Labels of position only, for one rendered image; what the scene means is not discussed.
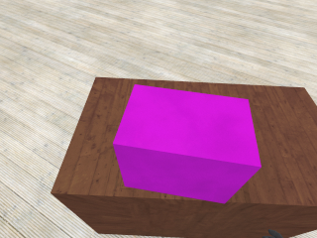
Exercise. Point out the pedestal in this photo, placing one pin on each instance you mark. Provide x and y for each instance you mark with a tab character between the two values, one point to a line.
280	196

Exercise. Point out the carton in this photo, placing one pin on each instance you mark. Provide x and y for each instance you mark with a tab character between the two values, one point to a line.
186	143

